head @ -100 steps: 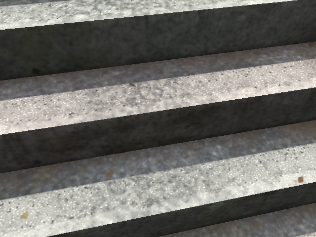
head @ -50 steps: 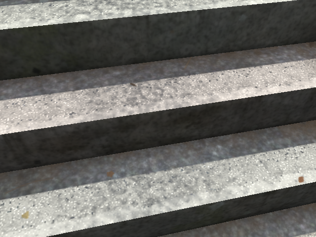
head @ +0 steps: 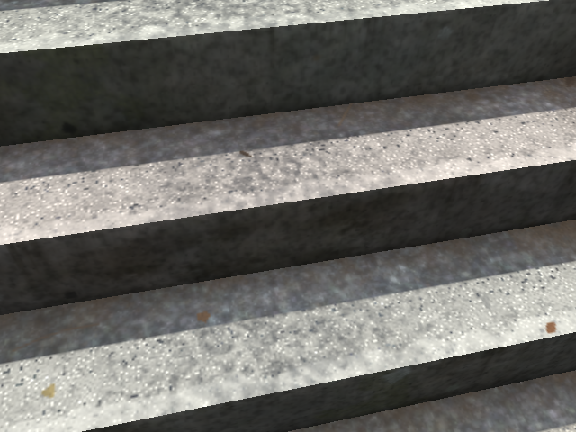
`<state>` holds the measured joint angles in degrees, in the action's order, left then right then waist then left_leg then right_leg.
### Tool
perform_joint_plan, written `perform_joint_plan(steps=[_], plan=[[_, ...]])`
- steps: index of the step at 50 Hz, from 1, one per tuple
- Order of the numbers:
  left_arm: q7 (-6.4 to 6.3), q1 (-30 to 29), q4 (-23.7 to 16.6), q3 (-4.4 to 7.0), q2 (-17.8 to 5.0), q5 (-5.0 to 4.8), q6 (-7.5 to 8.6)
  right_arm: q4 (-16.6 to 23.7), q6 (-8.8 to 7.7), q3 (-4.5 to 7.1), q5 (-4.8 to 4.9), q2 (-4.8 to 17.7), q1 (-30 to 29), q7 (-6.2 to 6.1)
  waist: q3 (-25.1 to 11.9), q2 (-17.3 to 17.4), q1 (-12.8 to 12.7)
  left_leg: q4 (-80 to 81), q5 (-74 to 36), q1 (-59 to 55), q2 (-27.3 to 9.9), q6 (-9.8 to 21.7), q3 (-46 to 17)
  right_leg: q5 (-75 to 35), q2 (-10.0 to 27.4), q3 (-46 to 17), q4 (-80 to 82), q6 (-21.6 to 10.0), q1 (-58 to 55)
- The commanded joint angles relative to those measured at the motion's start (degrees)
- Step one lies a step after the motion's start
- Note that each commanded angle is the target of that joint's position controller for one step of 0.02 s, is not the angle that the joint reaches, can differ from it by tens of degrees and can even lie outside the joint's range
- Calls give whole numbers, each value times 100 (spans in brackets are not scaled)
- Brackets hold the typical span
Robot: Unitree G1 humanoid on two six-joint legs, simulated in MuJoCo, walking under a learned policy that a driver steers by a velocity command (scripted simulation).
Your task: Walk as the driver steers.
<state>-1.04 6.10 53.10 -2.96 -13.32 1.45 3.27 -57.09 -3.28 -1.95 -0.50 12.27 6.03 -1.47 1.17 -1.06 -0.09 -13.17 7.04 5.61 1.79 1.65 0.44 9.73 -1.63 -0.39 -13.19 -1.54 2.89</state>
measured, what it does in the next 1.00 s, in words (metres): stands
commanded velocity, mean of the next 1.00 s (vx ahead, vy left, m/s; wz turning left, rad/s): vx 0.06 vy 0.00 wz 0.00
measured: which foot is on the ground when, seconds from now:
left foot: down 0.00-1.00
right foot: down 0.00-1.00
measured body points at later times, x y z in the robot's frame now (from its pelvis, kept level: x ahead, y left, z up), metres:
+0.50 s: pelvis -0.01 +0.00 +0.00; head +0.00 +0.01 +0.45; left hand +0.03 +0.25 -0.15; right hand +0.02 -0.25 -0.15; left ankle +0.00 +0.10 -0.75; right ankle -0.03 -0.10 -0.75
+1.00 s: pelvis -0.01 +0.01 -0.01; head +0.00 +0.01 +0.44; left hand -0.01 +0.26 -0.16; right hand +0.00 -0.24 -0.16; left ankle +0.00 +0.10 -0.75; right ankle -0.03 -0.10 -0.75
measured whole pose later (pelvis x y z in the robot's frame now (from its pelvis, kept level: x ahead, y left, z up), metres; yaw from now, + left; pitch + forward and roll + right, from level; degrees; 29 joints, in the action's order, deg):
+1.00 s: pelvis -0.01 +0.01 -0.01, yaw +0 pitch +0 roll +0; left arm -2.9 19.0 57.2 1.4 -11.4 0.4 -1.1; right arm -60.1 -0.8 1.1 -0.5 11.5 16.3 -0.9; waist 1.0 -0.4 -0.4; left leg -20.8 9.8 11.1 2.3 2.4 0.5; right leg 12.7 -0.9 -0.4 -21.2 -0.7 8.4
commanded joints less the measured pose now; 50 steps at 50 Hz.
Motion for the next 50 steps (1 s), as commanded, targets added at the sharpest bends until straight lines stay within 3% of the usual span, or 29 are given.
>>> perform_joint_plan(steps=[1, 20, 21, 25, 50], plan=[[-17, 51, -187, 140, -595, -20, 16, 147, -9, 142, 21, 647, 55, -17, -316, 81, -11, -32, -1238, -259, -994, 112, -694, -1020, 945, -601, 53, 15, 120], [-79, 840, 209, 203, -509, -24, -186, -277, 200, 199, 19, 549, 773, -61, 35, 89, -21, -157, -557, 33, -903, 133, -700, -342, 871, -620, -95, -45, 487], [-3, 914, 206, 372, -969, -107, -240, -230, 222, 399, -57, 1179, 815, 65, 43, 149, 20, -264, -314, 245, -672, 94, -555, -91, 644, -539, -250, 38, 478], [-79, 1088, 210, 369, -555, -84, -376, -237, 247, 359, -13, 625, 869, 105, 137, 103, -18, -307, -52, 586, -630, 113, -552, -1, 602, -511, -328, 30, 596], [-215, 1680, 284, 563, -379, -108, -412, -159, 213, 417, 8, 509, 1350, 34, 174, 80, -33, -339, -60, 619, -583, 200, -614, -73, 595, -527, -420, 51, 696]])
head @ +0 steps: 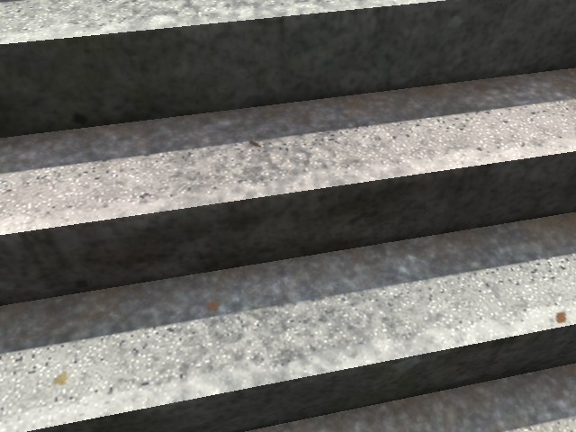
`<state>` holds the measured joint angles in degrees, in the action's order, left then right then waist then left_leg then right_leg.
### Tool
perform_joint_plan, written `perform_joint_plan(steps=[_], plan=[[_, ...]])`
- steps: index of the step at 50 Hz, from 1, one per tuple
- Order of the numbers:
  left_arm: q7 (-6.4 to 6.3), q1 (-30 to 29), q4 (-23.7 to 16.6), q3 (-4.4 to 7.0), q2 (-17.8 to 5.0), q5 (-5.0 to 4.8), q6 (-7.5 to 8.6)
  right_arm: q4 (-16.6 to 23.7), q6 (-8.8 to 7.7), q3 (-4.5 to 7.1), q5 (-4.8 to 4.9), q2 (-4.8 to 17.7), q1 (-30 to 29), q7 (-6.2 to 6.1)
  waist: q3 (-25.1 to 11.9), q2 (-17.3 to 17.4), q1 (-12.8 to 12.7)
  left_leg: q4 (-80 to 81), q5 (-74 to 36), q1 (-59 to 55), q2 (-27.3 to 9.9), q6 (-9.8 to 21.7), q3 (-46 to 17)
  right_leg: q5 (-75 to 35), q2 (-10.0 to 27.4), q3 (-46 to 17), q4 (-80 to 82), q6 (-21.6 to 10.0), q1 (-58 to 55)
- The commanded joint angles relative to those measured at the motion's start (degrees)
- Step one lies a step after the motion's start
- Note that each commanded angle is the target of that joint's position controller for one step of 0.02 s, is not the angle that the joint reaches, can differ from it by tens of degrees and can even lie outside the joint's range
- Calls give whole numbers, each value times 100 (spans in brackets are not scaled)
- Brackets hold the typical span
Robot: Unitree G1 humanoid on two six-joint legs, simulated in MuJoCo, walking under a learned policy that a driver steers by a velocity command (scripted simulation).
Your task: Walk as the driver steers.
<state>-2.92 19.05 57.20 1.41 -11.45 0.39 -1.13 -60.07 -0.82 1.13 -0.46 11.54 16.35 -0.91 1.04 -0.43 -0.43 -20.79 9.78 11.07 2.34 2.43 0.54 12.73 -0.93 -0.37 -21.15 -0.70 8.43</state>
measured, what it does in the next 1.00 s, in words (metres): shifts its weight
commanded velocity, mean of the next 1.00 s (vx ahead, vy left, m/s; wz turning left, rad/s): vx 0.24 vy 0.00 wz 0.00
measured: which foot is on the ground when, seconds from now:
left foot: down 0.00-1.00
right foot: down 0.00-1.00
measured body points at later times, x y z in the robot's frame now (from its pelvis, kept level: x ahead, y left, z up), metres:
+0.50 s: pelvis +0.02 +0.01 +0.00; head +0.03 +0.02 +0.45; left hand +0.03 +0.23 -0.16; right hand +0.05 -0.21 -0.15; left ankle +0.01 +0.09 -0.75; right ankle -0.02 -0.11 -0.75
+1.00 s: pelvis +0.05 -0.01 +0.00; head +0.07 -0.01 +0.45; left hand +0.15 +0.21 -0.14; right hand +0.15 -0.24 -0.14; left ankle +0.01 +0.09 -0.75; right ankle -0.02 -0.11 -0.75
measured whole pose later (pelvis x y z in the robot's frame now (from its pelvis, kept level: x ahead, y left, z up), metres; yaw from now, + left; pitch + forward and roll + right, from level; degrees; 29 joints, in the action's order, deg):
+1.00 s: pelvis +0.05 -0.01 +0.00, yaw +0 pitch +0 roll +0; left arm -2.6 10.1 53.8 -0.2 -9.3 0.6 3.0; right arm -55.4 -2.7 0.5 -0.5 9.1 9.3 -2.6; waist 1.8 -0.8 0.2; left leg -18.0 12.9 4.8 2.0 1.8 0.1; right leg 15.2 -1.2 -0.5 -17.2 -1.5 1.7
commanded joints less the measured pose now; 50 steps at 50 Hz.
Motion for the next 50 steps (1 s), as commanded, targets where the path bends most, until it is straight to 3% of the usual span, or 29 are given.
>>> perform_joint_plan(steps=[1, 15, 16, 17, 18, 19, 20, 22, 27, 34, 41, 50], plan=[[-31, 397, -122, 132, -558, -4, 26, 145, -33, 111, 5, 574, 327, -23, 185, 16, -1, 425, -359, 64, -635, 125, -625, -387, 526, -527, 375, -29, 137], [-62, 451, -73, 213, -524, -21, 15, 236, -67, 137, 21, 542, 382, -10, 176, 15, -34, 478, -673, -78, -631, 145, -674, -460, 560, -524, 383, 39, 92], [-66, 482, -40, 192, -439, -15, 12, 221, -60, 114, 12, 472, 400, -22, 96, 41, -38, 569, -303, -119, -620, 148, -686, -219, 535, -492, 434, 43, 65], [-16, 383, -12, -28, 95, 171, 74, 183, -24, -75, -35, -114, 378, -152, 20, -146, 13, 820, 299, -415, -831, 162, -895, 30, 570, -420, 571, -61, 187], [6, 313, -29, -33, 78, 164, 112, 214, 6, -65, -55, 62, 302, -215, 256, 8, 0, 936, 801, -253, -805, 158, -966, 100, 527, -425, 631, -91, 223], [12, 241, -50, -14, -91, 152, 146, 251, 17, -35, -67, 246, 230, -246, 350, 72, 12, 1012, 1029, -183, -799, 183, -1017, 117, 519, -412, 629, -123, 231], [25, 75, -112, -18, -152, 161, 183, 338, -13, -37, -98, 272, 52, -243, 531, 67, 17, 964, 858, -114, -812, 223, -1016, -58, 543, -433, 611, -172, 281], [38, 133, -105, -30, -207, 122, 251, 336, -84, -31, -49, 300, 154, -222, 359, 112, 38, 910, 613, -300, -788, 280, -979, -136, 559, -420, 595, -217, 197], [32, 63, -158, -42, -161, 93, 359, 398, -171, 14, -15, 247, 139, -201, 315, 160, 62, 736, 271, -515, -768, 430, -963, -134, 515, -341, 430, -291, 235], [14, -107, -263, -17, -118, 13, 448, 490, -228, 58, -23, 174, -1, -207, 13, 135, 59, 259, -1639, -900, -817, 507, -842, -830, 530, -319, 178, -351, -14], [13, -422, -440, -42, -148, -10, 468, 597, -269, 58, -20, 172, -272, -183, -226, -53, 45, 66, -2943, -996, -868, 405, -684, -2345, 672, -392, 110, -281, -435], [29, -777, -575, -86, -259, 37, 471, 695, -229, 2, -5, 226, -612, -174, -353, -35, 54, 238, -2478, -989, -913, 260, -615, -2821, 791, -490, 430, -251, -717]])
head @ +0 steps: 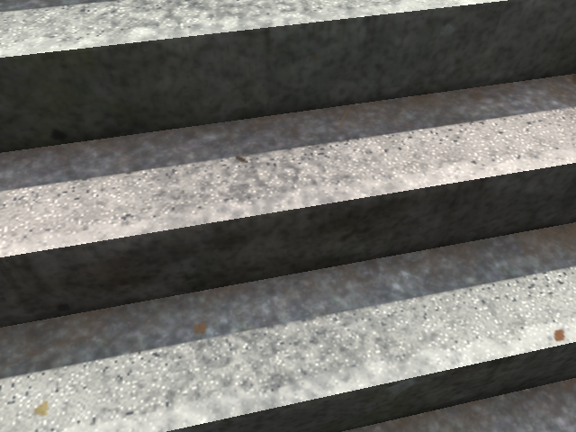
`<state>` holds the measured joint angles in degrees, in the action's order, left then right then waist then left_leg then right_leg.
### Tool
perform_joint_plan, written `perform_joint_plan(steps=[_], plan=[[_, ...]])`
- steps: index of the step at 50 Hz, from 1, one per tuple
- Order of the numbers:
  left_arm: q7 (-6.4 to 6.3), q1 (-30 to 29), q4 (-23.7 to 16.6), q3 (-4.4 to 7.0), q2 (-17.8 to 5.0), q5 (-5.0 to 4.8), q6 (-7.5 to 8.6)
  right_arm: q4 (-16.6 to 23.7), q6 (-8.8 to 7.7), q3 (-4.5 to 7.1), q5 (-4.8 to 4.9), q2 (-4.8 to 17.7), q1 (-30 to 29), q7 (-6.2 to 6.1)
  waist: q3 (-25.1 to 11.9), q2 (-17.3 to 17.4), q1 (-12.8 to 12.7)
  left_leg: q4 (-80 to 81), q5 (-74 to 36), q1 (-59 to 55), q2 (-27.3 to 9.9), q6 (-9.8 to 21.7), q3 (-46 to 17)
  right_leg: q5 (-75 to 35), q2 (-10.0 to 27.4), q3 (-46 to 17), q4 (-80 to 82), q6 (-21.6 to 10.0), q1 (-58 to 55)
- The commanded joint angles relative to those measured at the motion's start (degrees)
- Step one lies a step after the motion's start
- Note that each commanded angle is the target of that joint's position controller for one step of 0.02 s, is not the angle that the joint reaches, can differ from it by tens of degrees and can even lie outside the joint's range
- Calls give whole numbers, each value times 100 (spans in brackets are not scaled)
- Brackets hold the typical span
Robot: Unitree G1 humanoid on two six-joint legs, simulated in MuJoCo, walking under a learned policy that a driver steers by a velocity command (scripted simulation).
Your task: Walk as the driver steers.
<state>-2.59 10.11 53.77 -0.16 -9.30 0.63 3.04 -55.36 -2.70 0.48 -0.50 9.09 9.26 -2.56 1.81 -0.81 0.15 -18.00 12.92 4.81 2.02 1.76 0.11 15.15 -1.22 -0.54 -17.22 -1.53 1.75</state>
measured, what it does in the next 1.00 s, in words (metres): shifts its weight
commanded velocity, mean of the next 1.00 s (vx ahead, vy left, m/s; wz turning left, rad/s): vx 0.13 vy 0.00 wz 0.00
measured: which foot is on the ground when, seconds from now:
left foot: down 0.00-1.00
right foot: down 0.00-1.00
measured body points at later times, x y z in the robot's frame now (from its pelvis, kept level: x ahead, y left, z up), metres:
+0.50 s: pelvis -0.04 -0.02 +0.00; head -0.02 -0.02 +0.45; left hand +0.02 +0.21 -0.15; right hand +0.00 -0.25 -0.15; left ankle -0.04 +0.10 -0.75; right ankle -0.07 -0.10 -0.75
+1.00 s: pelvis -0.06 -0.03 +0.00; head -0.04 -0.02 +0.45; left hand -0.04 +0.21 -0.16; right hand -0.07 -0.27 -0.15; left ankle -0.04 +0.10 -0.75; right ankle -0.07 -0.10 -0.75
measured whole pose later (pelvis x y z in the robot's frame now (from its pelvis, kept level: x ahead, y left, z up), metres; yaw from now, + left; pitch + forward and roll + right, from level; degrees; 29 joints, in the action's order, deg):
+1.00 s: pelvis -0.06 -0.03 +0.00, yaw +0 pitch +0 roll +0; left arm -1.6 18.7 56.8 0.6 -10.7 0.4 -0.1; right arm -62.8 -0.4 2.5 -0.1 11.0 17.7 -1.9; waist 1.5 -0.4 0.8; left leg -22.0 10.1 11.8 -0.9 -1.1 -0.7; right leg 12.3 -3.9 0.7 -21.3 -3.8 8.8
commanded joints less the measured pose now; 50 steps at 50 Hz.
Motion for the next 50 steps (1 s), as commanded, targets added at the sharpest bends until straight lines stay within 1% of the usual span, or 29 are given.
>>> perform_joint_plan(steps=[1, 3, 6, 10, 12, 13, 16, 19, 24, 25, 26, 30, 31, 32, 33, 34, 35, 36, 40, 42, 43, 45, 50], plan=[[1, 76, -242, 65, -481, 17, 58, 234, -39, 60, -2, 479, 60, -7, -430, 13, -3, -8, -2732, -359, -890, 313, -574, -3040, 828, -484, 80, -166, -57], [13, 29, -241, 52, -496, 36, 65, 225, -33, 46, -11, 497, 18, -5, -411, 27, -8, 67, -2682, -342, -916, 276, -574, -3023, 853, -504, 165, -144, -79], [12, 112, -149, 67, -584, 51, 52, 146, -12, 44, -2, 537, 101, -23, -403, 113, 3, 97, -2484, -333, -921, 238, -537, -2907, 860, -502, 182, -139, -126], [34, 86, -72, 54, -574, 48, 29, 78, 23, 47, -13, 587, 90, -14, -254, 45, 1, 148, -2179, -227, -948, 211, -545, -2562, 851, -517, 235, -131, -13], [49, 86, -37, 53, -582, 49, 17, 34, 33, 45, 1, 588, 111, -2, -224, 37, -3, 159, -2078, -190, -961, 201, -552, -2477, 859, -529, 238, -124, 20], [66, 101, -19, 53, -569, 80, 19, -39, 35, 58, 28, 581, 212, 6, -243, -27, 17, 186, -1903, -227, -964, 187, -537, -2360, 867, -550, 247, -105, 47], [89, 131, 40, 56, -582, 71, 8, -118, 53, 68, 11, 594, 255, 20, -141, 2, 6, 203, -1751, -151, -975, 161, -543, -2115, 862, -573, 254, -101, 138], [86, 192, 111, 45, -572, 64, -18, -188, 64, 66, 2, 579, 306, 21, -102, 15, -3, 226, -1578, -66, -982, 130, -542, -1914, 852, -596, 265, -116, 166], [82, 367, 215, 35, -551, 64, -54, -365, 97, 62, 7, 531, 558, 33, 25, 47, -12, 251, -1269, 27, -964, 97, -546, -1549, 834, -612, 266, -134, 309], [76, 498, 269, 42, -599, 42, -70, -433, 113, 78, 36, 576, 698, 28, -80, 39, -6, 291, -1048, -11, -950, 75, -530, -1288, 817, -612, 327, -120, 300], [71, 477, 277, 41, -593, 43, -83, -456, 130, 82, 23, 582, 700, 26, 67, 39, 4, 309, -953, 62, -939, 64, -533, -1171, 799, -613, 341, -113, 393], [70, 616, 339, 14, -517, 54, -108, -585, 173, 61, -9, 478, 881, 26, 227, 53, 5, 320, -687, 207, -919, 55, -536, -887, 773, -623, 377, -138, 558], [153, 589, 300, 208, -1081, -95, -175, -507, 187, 302, 57, 1216, 784, 89, 340, -122, 7, 173, -431, 529, -674, -65, -410, -667, 479, -518, 217, -59, 597], [148, 585, 270, 202, -974, -68, -220, -511, 183, 310, 59, 1127, 783, 98, 275, -114, 7, 170, -348, 618, -672, -84, -394, -562, 474, -506, 179, -58, 641], [127, 645, 254, 176, -781, -39, -257, -540, 191, 282, 56, 920, 831, 98, 255, -32, -6, 162, -263, 671, -657, -95, -393, -419, 462, -506, 175, -63, 680], [106, 721, 257, 163, -666, -32, -288, -578, 196, 263, 58, 755, 896, 96, 268, 25, -6, 161, -267, 703, -654, -100, -394, -405, 459, -513, 180, -75, 732], [85, 749, 255, 156, -614, -34, -313, -587, 199, 253, 56, 666, 912, 93, 295, 81, 12, 145, -311, 716, -650, -106, -387, -452, 456, -521, 172, -91, 792], [70, 795, 251, 157, -599, -10, -324, -612, 195, 254, 34, 638, 967, 88, 245, 98, 19, 122, -325, 711, -651, -99, -389, -494, 458, -522, 149, -109, 796], [51, 890, 185, 173, -661, -10, -339, -631, 181, 285, 35, 747, 1079, 78, 130, 83, 42, 43, -319, 714, -669, -97, -412, -551, 459, -533, 75, -138, 827], [52, 945, 160, 171, -659, -11, -342, -640, 181, 284, 37, 756, 1118, 73, 155, 94, 46, 23, -289, 749, -672, -101, -420, -538, 459, -544, 71, -146, 872], [65, 1120, 205, 169, -647, -29, -323, -649, 183, 287, 42, 741, 1151, 75, 160, 110, 25, 20, -240, 740, -688, -114, -446, -416, 439, -518, 102, -149, 899], [81, 1145, 192, 165, -641, -24, -300, -655, 195, 288, 45, 756, 1182, 68, 243, 104, 50, 5, -209, 776, -691, -115, -454, -385, 432, -525, 124, -151, 974], [97, 1237, 141, 165, -643, -26, -266, -675, 211, 295, 43, 780, 1271, 44, 229, 87, 75, -51, -251, 787, -703, -121, -467, -564, 427, -531, 107, -163, 978]])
